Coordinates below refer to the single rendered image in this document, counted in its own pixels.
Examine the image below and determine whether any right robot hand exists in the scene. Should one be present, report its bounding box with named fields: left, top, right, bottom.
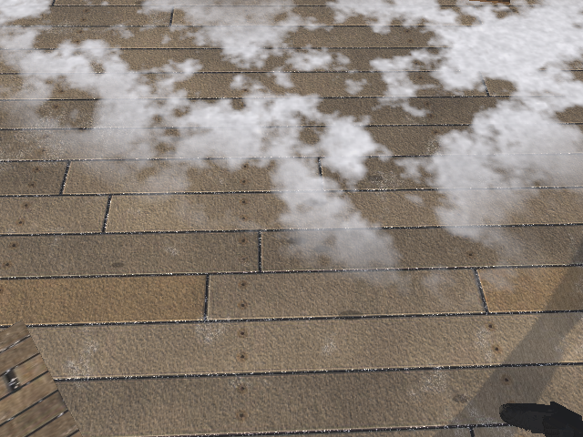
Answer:
left=499, top=401, right=583, bottom=437

